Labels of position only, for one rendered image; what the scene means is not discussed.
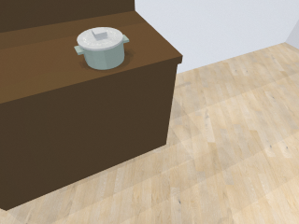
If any table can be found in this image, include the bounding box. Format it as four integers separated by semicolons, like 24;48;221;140
0;0;183;211

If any lid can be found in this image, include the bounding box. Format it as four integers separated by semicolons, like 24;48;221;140
77;27;123;51

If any pot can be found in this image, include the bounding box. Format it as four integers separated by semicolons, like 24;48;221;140
74;35;130;70

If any knob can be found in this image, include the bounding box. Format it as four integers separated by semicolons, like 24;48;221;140
92;27;107;38

